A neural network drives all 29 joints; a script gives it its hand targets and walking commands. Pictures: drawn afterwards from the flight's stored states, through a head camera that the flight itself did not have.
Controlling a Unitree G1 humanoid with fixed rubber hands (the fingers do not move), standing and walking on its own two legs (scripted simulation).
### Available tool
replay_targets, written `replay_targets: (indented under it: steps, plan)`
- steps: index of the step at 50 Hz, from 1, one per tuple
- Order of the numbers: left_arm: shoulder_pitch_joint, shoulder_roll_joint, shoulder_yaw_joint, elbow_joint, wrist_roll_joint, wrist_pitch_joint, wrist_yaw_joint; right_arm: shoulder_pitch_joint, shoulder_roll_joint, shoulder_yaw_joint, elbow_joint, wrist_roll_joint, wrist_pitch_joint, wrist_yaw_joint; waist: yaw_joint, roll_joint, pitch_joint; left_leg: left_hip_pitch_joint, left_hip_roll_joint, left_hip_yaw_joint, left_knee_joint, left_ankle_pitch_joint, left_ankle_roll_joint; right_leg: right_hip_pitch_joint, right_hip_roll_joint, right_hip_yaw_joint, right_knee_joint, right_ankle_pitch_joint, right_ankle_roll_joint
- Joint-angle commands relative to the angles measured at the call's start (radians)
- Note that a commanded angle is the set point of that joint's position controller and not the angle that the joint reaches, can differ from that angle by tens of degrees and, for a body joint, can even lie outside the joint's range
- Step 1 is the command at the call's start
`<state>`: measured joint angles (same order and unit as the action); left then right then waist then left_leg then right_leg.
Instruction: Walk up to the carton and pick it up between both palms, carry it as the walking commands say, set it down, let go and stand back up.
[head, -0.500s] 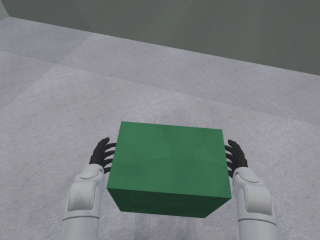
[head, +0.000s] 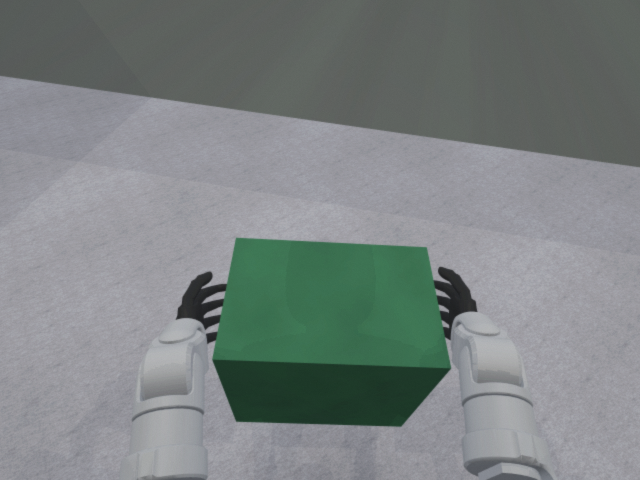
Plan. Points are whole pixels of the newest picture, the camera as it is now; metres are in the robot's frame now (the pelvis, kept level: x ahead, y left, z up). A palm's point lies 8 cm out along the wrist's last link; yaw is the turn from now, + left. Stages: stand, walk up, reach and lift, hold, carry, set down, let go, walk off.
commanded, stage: hold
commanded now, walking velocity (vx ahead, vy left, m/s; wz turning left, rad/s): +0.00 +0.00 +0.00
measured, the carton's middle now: (325, 340) +0.30 +0.04 -0.03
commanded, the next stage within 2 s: set down in 0.10 s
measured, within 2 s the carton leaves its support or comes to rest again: neither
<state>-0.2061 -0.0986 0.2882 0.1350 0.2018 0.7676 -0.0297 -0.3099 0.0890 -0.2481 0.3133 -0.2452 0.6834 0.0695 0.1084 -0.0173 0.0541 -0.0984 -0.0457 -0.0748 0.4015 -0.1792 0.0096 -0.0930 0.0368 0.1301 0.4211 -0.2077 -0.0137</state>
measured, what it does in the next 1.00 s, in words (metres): stands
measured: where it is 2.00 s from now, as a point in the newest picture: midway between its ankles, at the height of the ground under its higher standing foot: outside the picture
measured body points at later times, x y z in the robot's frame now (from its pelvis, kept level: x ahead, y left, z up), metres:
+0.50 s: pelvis +0.03 -0.05 +0.00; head +0.06 -0.05 +0.45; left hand +0.27 +0.21 -0.01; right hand +0.36 -0.13 -0.02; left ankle +0.03 +0.11 -0.74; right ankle +0.03 -0.13 -0.74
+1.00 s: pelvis +0.00 -0.01 -0.04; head +0.13 +0.01 +0.39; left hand +0.29 +0.22 -0.11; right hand +0.37 -0.12 -0.11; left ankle +0.03 +0.11 -0.74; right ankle +0.03 -0.13 -0.74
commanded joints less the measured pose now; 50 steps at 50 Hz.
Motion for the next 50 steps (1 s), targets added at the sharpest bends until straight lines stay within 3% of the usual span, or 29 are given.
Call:
replay_targets:
  steps: [1, 2, 4, 5, 6, 8, 9, 12, 14, 16, 19, 20, 21, 23, 25, 29, 30, 33, 34, 36, 37, 38, 41, 43, 44, 45, 46, 48, 50]
  plan:
    - [-0.681, -0.947, -0.698, 0.017, -0.287, -0.036, -0.173, -0.655, 0.723, 0.519, -0.044, 0.229, -0.081, 0.242, -0.052, 0.136, -0.217, 0.088, 0.086, -0.135, -0.171, -0.235, -0.032, -0.072, 0.069, -0.042, -0.011, -0.08, -0.048]
    - [-0.741, -0.952, -0.687, 0.02, -0.271, -0.044, -0.166, -0.657, 0.719, 0.479, 0.005, 0.21, -0.085, 0.261, -0.08, 0.127, -0.239, 0.106, 0.095, -0.135, -0.187, -0.29, -0.039, -0.082, 0.075, -0.047, -0.008, -0.092, -0.039]
    - [-0.781, -0.954, -0.67, 0.054, -0.271, -0.045, -0.164, -0.702, 0.758, 0.464, 0.055, 0.219, -0.096, 0.276, -0.07, 0.111, -0.22, 0.083, 0.081, -0.127, -0.182, -0.34, -0.026, -0.084, 0.071, -0.049, -0.015, -0.109, -0.035]
    - [-0.772, -0.952, -0.651, 0.083, -0.259, -0.048, -0.166, -0.756, 0.778, 0.499, 0.02, 0.242, -0.103, 0.288, -0.03, 0.12, -0.255, 0.041, 0.082, -0.106, -0.198, -0.368, -0.016, -0.028, 0.072, -0.05, -0.007, -0.092, -0.031]
    - [-0.681, -0.983, -0.577, -0.011, -0.213, -0.062, -0.129, -0.713, 0.877, 0.556, 0.041, 0.291, -0.093, 0.312, 0.115, 0.169, -0.285, 0.042, 0.091, -0.148, -0.215, -0.234, -0.028, 0.012, 0.088, -0.038, 0.01, -0.026, -0.076]
    - [-0.604, -0.983, -0.551, 0.024, -0.195, -0.052, -0.135, -0.642, 0.877, 0.529, 0.103, 0.284, -0.087, 0.31, 0.079, 0.148, -0.329, 0.111, 0.053, -0.098, -0.153, -0.036, -0.048, -0.017, 0.065, -0.017, -0.041, 0.01, -0.087]
    - [-0.581, -0.935, -0.537, 0.046, -0.177, -0.062, -0.145, -0.565, 0.892, 0.509, 0.143, 0.274, -0.091, 0.297, 0.07, 0.076, -0.266, 0.081, 0.04, -0.053, -0.142, 0.031, -0.048, -0.042, 0.062, -0.007, -0.069, 0.024, -0.086]
    - [-0.542, -0.869, -0.489, 0.102, -0.173, -0.076, -0.175, -0.562, 0.957, 0.542, 0.136, 0.261, -0.088, 0.26, 0.104, -0.025, -0.261, 0.159, -0.011, 0.021, -0.092, 0.141, -0.007, -0.083, 0.024, 0.01, -0.112, 0.046, -0.067]
    - [-0.515, -0.814, -0.439, 0.131, -0.134, -0.085, -0.2, -0.571, 0.942, 0.517, 0.123, 0.223, -0.095, 0.24, 0.123, -0.033, -0.261, 0.161, -0.028, 0.041, -0.092, 0.18, 0.0, -0.089, 0.018, 0.003, -0.121, 0.078, -0.043]
    - [-0.535, -0.812, -0.475, 0.136, -0.156, -0.1, -0.223, -0.53, 0.942, 0.5, 0.098, 0.202, -0.111, 0.208, 0.064, -0.033, -0.243, 0.142, -0.03, 0.04, -0.073, 0.178, 0.002, -0.067, 0.005, 0.008, -0.124, 0.098, -0.03]
    - [-0.605, -0.771, -0.512, 0.062, -0.182, -0.158, -0.257, -0.519, 0.988, 0.538, 0.046, 0.21, -0.151, 0.176, 0.036, -0.048, -0.295, 0.126, -0.045, 0.045, -0.041, 0.232, 0.004, -0.051, -0.006, 0.028, -0.095, 0.261, -0.005]
    - [-0.623, -0.756, -0.519, 0.012, -0.187, -0.187, -0.267, -0.502, 0.975, 0.545, 0.018, 0.206, -0.165, 0.163, 0.037, 0.002, -0.366, 0.087, -0.06, 0.055, -0.031, 0.267, -0.007, 0.039, -0.02, 0.052, -0.074, 0.392, -0.006]
    - [-0.634, -0.757, -0.526, 0.033, -0.207, -0.197, -0.28, -0.504, 0.987, 0.555, 0.033, 0.198, -0.173, 0.148, -0.003, -0.073, -0.369, 0.047, -0.056, 0.042, -0.022, 0.222, -0.001, 0.056, -0.028, 0.047, -0.061, 0.399, 0.013]
    - [-0.645, -0.732, -0.516, -0.001, -0.185, -0.235, -0.281, -0.467, 0.977, 0.557, 0.042, 0.199, -0.197, 0.134, 0.025, 0.005, -0.415, 0.015, -0.053, 0.054, -0.002, 0.246, -0.006, 0.075, -0.032, 0.062, -0.027, 0.441, 0.007]
    - [-0.596, -0.701, -0.497, 0.009, -0.179, -0.264, -0.28, -0.463, 0.994, 0.585, 0.015, 0.211, -0.221, 0.116, 0.041, -0.047, -0.465, -0.049, -0.056, 0.039, 0.019, 0.244, 0.002, 0.135, -0.042, 0.074, 0.019, 0.549, 0.021]
    - [-0.486, -0.681, -0.455, 0.11, -0.126, -0.312, -0.288, -0.391, 0.929, 0.572, 0.052, 0.185, -0.276, 0.093, 0.041, -0.042, -0.49, -0.178, -0.057, 0.036, 0.062, 0.28, 0.0, 0.106, -0.047, 0.08, 0.085, 0.658, 0.025]
    - [-0.431, -0.682, -0.442, 0.171, -0.109, -0.315, -0.284, -0.366, 0.903, 0.545, 0.059, 0.171, -0.287, 0.088, 0.01, -0.063, -0.467, -0.187, -0.054, 0.028, 0.079, 0.294, 0.003, 0.039, -0.034, 0.064, 0.095, 0.661, 0.027]
    - [-0.462, -0.674, -0.401, 0.221, -0.07, -0.364, -0.271, -0.375, 0.914, 0.512, 0.187, 0.154, -0.325, 0.091, 0.041, -0.046, -0.454, -0.24, -0.043, 0.016, 0.111, 0.296, 0.0, -0.057, -0.006, 0.047, 0.132, 0.546, 0.015]
    - [-0.431, -0.692, -0.455, 0.235, -0.096, -0.383, -0.283, -0.359, 0.893, 0.529, 0.126, 0.145, -0.345, 0.092, -0.007, -0.063, -0.488, -0.258, -0.054, 0.024, 0.122, 0.321, -0.007, -0.048, 0.011, 0.036, 0.134, 0.583, 0.019]
    - [-0.444, -0.748, -0.462, 0.229, -0.096, -0.405, -0.265, -0.408, 0.872, 0.549, 0.141, 0.171, -0.378, 0.102, 0.047, 0.024, -0.53, -0.271, -0.052, 0.023, 0.166, 0.413, -0.027, -0.102, 0.02, 0.034, 0.167, 0.563, -0.001]
    - [-0.476, -0.748, -0.429, 0.265, -0.095, -0.414, -0.253, -0.476, 0.871, 0.529, 0.174, 0.167, -0.385, 0.11, 0.05, -0.004, -0.51, -0.273, -0.041, 0.017, 0.188, 0.398, -0.023, -0.185, 0.043, 0.008, 0.185, 0.463, -0.004]
    - [-0.488, -0.751, -0.42, 0.269, -0.074, -0.432, -0.252, -0.461, 0.852, 0.488, 0.197, 0.13, -0.402, 0.116, 0.009, 0.016, -0.494, -0.294, -0.044, 0.024, 0.205, 0.398, -0.03, -0.234, 0.051, 0.001, 0.177, 0.446, -0.008]
    - [-0.478, -0.796, -0.459, 0.253, -0.12, -0.481, -0.225, -0.527, 0.875, 0.55, 0.178, 0.182, -0.448, 0.126, 0.08, 0.017, -0.678, -0.305, -0.039, 0.011, 0.261, 0.491, -0.044, -0.231, 0.061, 0.003, 0.26, 0.466, -0.013]
    - [-0.51, -0.791, -0.46, 0.25, -0.122, -0.501, -0.206, -0.567, 0.848, 0.549, 0.182, 0.18, -0.467, 0.135, 0.078, 0.031, -0.718, -0.275, -0.035, 0.016, 0.294, 0.51, -0.044, -0.334, 0.077, -0.018, 0.283, 0.375, -0.014]
    - [-0.54, -0.804, -0.485, 0.255, -0.127, -0.51, -0.202, -0.57, 0.853, 0.522, 0.212, 0.167, -0.481, 0.14, 0.019, 0.005, -0.718, -0.283, -0.031, 0.005, 0.317, 0.509, -0.043, -0.418, 0.085, -0.029, 0.293, 0.334, -0.015]
    - [-0.559, -0.805, -0.482, 0.25, -0.135, -0.51, -0.195, -0.564, 0.837, 0.523, 0.242, 0.16, -0.479, 0.137, 0.069, 0.024, -0.736, -0.273, -0.027, 0.009, 0.328, 0.518, -0.056, -0.429, 0.088, -0.025, 0.297, 0.301, -0.021]
    - [-0.627, -0.811, -0.52, 0.233, -0.154, -0.521, -0.196, -0.595, 0.815, 0.49, 0.245, 0.146, -0.493, 0.144, 0.002, 0.013, -0.759, -0.284, -0.026, 0.01, 0.338, 0.475, -0.053, -0.48, 0.097, -0.041, 0.303, 0.247, -0.019]
    - [-0.73, -0.828, -0.528, 0.237, -0.163, -0.513, -0.186, -0.696, 0.798, 0.453, 0.269, 0.146, -0.499, 0.152, 0.012, 0.073, -0.759, -0.283, -0.026, 0.018, 0.349, 0.314, -0.062, -0.574, 0.092, -0.062, 0.326, 0.085, -0.034]
    - [-0.811, -0.843, -0.541, 0.227, -0.181, -0.522, -0.19, -0.747, 0.825, 0.451, 0.255, 0.144, -0.504, 0.158, -0.004, 0.027, -0.781, -0.324, -0.03, 0.028, 0.364, 0.241, -0.052, -0.624, 0.094, -0.061, 0.341, 0.062, -0.028]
